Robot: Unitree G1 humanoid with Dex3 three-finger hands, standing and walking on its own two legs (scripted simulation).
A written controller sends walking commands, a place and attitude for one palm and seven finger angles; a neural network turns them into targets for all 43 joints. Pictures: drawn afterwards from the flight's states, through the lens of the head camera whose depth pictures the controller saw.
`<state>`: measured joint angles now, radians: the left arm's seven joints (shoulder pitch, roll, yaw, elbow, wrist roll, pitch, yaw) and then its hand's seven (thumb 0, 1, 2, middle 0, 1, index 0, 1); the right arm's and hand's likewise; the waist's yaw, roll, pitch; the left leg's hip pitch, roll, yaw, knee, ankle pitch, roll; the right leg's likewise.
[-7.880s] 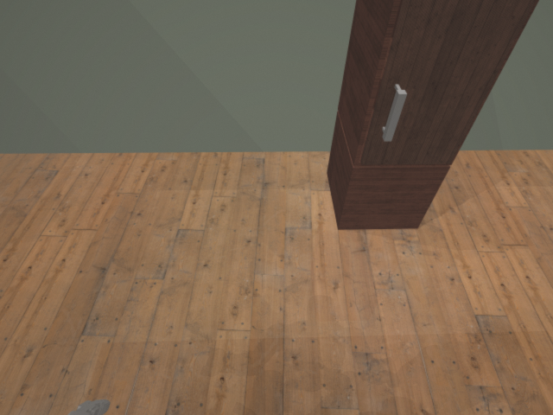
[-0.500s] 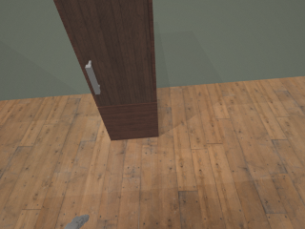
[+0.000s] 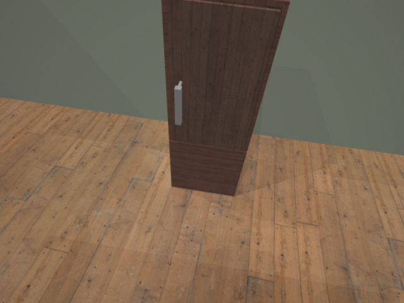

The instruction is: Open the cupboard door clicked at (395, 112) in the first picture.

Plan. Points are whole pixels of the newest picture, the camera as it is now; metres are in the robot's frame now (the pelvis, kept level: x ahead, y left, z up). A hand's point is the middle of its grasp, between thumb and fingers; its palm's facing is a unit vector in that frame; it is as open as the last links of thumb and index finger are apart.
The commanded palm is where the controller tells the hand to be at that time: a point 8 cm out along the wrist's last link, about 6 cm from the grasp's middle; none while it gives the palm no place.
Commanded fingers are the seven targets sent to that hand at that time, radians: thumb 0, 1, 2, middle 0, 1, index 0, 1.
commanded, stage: take the last steps up to it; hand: left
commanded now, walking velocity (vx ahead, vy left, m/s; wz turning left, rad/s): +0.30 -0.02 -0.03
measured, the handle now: (179, 103) +0.83 +0.17 -0.11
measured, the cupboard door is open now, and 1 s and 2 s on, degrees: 0 0 0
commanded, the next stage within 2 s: come to a stop and stand still in 0.60 s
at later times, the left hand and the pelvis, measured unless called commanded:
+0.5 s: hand (156, 243) +0.29 +0.14 -0.17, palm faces -0.01 -0.98 -0.20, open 7.4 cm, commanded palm none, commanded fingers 0.00 0.90 0.90 -0.20 -0.30 -0.20 -0.30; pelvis +0.17 -0.03 -0.02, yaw +0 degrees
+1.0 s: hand (151, 249) +0.28 +0.16 -0.18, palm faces +0.04 -0.98 -0.17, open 7.3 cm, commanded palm none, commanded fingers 0.00 0.90 0.90 -0.20 -0.30 -0.20 -0.30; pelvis +0.29 -0.01 +0.00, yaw -2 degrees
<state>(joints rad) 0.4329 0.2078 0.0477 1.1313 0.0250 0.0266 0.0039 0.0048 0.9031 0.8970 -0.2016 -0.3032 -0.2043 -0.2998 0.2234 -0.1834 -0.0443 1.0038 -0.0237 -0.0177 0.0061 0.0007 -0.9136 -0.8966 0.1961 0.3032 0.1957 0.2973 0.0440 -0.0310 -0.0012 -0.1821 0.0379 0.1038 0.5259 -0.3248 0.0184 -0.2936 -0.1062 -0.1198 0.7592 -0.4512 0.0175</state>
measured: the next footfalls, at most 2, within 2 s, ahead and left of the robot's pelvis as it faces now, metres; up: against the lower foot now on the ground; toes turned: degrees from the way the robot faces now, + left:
right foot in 0.40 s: +0.29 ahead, -0.12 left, +0.00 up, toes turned -8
left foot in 0.82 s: +0.38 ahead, +0.10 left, +0.00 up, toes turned +5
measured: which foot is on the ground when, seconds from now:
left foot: down 0.00-0.42, up 0.44-0.80, down 0.82-1.00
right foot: up 0.00-0.38, down 0.40-0.88, up 0.90-1.00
